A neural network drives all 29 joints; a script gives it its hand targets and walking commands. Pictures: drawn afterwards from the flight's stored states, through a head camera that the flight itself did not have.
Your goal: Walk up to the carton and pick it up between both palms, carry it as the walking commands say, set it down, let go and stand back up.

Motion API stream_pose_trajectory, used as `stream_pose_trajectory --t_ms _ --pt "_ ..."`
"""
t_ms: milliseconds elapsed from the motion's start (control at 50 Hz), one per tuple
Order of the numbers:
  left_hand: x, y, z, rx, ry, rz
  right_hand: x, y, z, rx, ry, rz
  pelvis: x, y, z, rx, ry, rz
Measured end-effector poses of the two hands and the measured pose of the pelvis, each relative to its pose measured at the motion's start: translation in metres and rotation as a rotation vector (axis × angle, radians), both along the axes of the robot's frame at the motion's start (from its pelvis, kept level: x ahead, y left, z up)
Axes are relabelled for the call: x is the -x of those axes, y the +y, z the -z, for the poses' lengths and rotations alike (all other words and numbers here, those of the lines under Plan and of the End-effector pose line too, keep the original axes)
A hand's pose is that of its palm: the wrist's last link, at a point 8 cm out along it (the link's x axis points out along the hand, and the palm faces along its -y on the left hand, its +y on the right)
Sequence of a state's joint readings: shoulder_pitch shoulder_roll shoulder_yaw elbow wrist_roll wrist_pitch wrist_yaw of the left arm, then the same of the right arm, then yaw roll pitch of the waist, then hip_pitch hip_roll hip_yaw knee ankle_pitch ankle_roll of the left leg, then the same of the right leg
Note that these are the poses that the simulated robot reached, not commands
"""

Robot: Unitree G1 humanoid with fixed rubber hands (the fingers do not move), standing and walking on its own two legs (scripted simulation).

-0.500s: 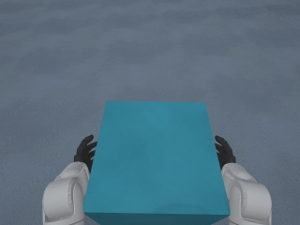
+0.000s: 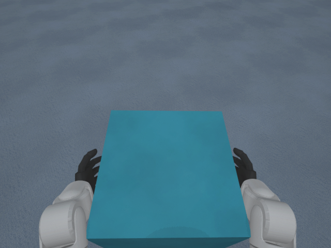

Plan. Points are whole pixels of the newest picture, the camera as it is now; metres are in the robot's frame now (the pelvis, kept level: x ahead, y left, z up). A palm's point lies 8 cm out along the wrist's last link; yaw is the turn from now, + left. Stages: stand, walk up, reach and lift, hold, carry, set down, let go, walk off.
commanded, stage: carry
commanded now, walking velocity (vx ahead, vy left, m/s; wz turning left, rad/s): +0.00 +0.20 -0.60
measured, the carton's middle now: (165, 187) +0.27 +0.01 +0.03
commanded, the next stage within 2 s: none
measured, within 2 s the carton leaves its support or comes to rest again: neither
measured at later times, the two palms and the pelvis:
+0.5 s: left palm (66, 175) +0.28 +0.23 +0.08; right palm (223, 217) +0.18 -0.10 +0.10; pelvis -0.01 +0.13 +0.02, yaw -18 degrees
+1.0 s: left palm (67, 155) +0.33 +0.24 +0.08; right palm (192, 242) +0.14 -0.04 +0.10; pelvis +0.03 +0.24 +0.01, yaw -36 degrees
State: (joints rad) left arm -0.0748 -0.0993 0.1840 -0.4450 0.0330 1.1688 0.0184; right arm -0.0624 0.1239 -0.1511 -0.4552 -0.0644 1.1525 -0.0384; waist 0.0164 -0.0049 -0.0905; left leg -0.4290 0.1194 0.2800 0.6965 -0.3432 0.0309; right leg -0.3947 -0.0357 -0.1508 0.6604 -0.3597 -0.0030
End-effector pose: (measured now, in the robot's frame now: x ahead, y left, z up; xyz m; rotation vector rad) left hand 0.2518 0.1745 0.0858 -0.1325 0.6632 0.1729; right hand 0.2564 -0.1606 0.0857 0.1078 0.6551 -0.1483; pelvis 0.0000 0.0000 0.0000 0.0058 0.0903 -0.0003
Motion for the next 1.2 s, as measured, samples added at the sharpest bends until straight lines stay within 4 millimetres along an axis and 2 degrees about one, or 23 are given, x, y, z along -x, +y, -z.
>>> stream_pose_trajectory --t_ms 80,180,280,340,420,480,560,640,720,800,900,960,1040,1120,1200 --pt "-0.001 -0.01 0.01 -0.002 0.071 0.064 0.022 -0.01 0.012 -0.018 0.07 0.075 0.005 0.013 -0.006 -0.003 -0.002 0.044" --pt "-0.002 -0.003 0.002 -0.006 0.074 0.13 0.042 -0.001 0.003 -0.04 0.071 0.157 0.01 0.036 -0.017 -0.016 -0.003 0.103" --pt "-0.011 0.019 -0.004 0.012 0.021 0.175 0.046 0.023 -0.011 -0.015 0.017 0.197 0.011 0.07 -0.015 -0.023 0.006 0.156" --pt "-0.017 0.038 0.004 0.026 0.003 0.205 0.048 0.044 -0.01 0.014 0.001 0.215 0.01 0.094 -0.007 -0.01 0.009 0.187" --pt "-0.018 0.053 0.011 0.034 0.059 0.249 0.06 0.062 -0.008 0.042 0.058 0.239 0.009 0.113 -0.012 0.018 0.003 0.257" --pt "-0.022 0.053 0.007 0.047 0.063 0.284 0.071 0.065 -0.012 0.039 0.061 0.287 0.008 0.126 -0.016 0.027 -0.001 0.297" --pt "-0.035 0.043 -0.002 0.027 0.024 0.359 0.083 0.063 -0.014 0.024 0.023 0.361 0.006 0.139 -0.013 0.023 0.002 0.355" --pt "-0.044 0.025 0.0 0.005 0.006 0.43 0.098 0.055 0.0 -0.002 0.002 0.435 0.003 0.147 -0.002 0.01 0.006 0.412" --pt "-0.042 0.019 0.009 -0.023 0.074 0.494 0.118 0.056 0.01 -0.029 0.071 0.496 0.002 0.161 -0.009 0.007 0.003 0.457" --pt "-0.045 0.025 0.004 -0.022 0.079 0.534 0.126 0.07 0.003 -0.049 0.071 0.555 -0.002 0.178 -0.017 -0.005 0.0 0.503" --pt "-0.061 0.043 -0.004 0.009 0.026 0.572 0.12 0.093 -0.011 -0.015 0.017 0.592 -0.014 0.209 -0.017 -0.016 0.006 0.553" --pt "-0.075 0.058 0.002 0.028 0.003 0.601 0.113 0.113 -0.012 0.015 -0.003 0.612 -0.025 0.23 -0.007 -0.004 0.009 0.585" --pt "-0.081 0.072 0.01 0.024 0.055 0.648 0.118 0.135 -0.009 0.037 0.057 0.635 -0.033 0.249 -0.011 0.019 0.008 0.651" --pt "-0.085 0.069 0.005 0.039 0.064 0.698 0.131 0.145 -0.013 0.029 0.059 0.703 -0.039 0.263 -0.015 0.032 0.004 0.702" --pt "-0.09 0.054 -0.004 0.023 0.018 0.773 0.145 0.147 -0.014 0.019 0.015 0.775 -0.044 0.274 -0.011 0.022 0.008 0.758"
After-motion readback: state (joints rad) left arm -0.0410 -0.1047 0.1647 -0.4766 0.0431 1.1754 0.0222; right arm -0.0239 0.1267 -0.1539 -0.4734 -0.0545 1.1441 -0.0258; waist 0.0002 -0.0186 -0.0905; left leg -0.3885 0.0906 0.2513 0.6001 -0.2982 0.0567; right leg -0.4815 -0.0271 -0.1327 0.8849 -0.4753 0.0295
